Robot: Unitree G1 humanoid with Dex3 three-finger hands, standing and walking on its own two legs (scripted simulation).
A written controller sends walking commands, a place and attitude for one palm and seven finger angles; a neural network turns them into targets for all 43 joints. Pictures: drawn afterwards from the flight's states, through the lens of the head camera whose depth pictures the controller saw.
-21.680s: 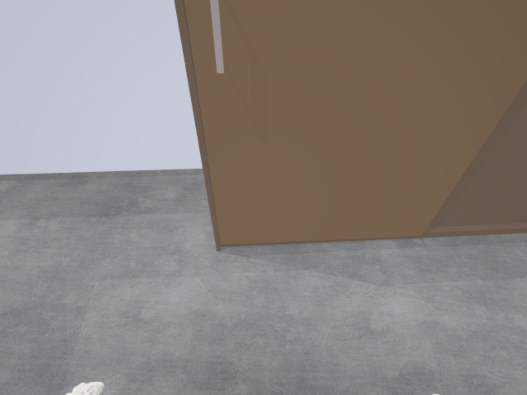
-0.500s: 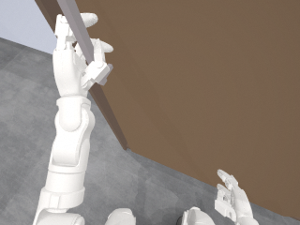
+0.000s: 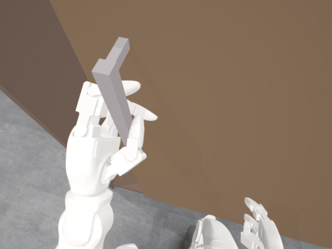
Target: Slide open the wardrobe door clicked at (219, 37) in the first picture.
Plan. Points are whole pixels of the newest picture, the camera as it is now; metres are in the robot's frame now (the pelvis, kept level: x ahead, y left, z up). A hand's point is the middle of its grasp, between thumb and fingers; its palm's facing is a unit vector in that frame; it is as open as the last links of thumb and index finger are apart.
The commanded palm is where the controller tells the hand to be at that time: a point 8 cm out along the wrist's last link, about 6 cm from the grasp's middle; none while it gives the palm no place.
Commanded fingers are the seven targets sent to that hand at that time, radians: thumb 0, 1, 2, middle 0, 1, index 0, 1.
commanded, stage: step sideways, sliding the door along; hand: left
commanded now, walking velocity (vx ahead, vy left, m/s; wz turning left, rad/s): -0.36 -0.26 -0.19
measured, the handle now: (129, 112) +0.28 +0.10 +0.22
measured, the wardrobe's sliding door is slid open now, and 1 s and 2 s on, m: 0.19 0.29 0.47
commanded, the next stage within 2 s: none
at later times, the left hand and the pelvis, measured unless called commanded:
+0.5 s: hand (187, 167) +0.22 +0.01 +0.22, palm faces -0.15 -0.99 +0.00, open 6.6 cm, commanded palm +0.21 +0.03 +0.21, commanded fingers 0.00 0.90 0.90 -0.45 -1.40 -0.45 -1.40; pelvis -0.09 -0.03 +0.02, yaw -9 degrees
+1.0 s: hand (221, 167) +0.23 -0.03 +0.22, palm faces +0.09 -1.00 +0.02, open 6.3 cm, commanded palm +0.19 -0.04 +0.21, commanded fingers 0.00 0.90 0.90 -0.45 -1.40 -0.45 -1.40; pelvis -0.18 -0.14 +0.02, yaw -7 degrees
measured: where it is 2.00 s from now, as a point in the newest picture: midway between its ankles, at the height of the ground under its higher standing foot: outside the picture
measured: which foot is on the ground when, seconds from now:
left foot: down 0.00-0.10, up 0.12-0.32, down 0.34-0.72, up 0.74-0.84, down 0.86-1.00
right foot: up 0.00-0.02, down 0.04-0.34, up 0.36-0.68, down 0.70-0.84, up 0.86-1.00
